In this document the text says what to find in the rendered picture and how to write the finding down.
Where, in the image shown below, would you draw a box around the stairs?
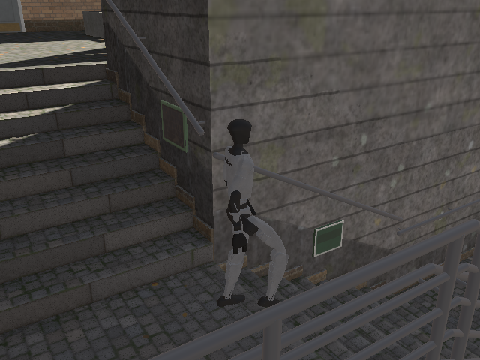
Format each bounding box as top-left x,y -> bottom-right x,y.
237,266 -> 480,360
0,64 -> 214,334

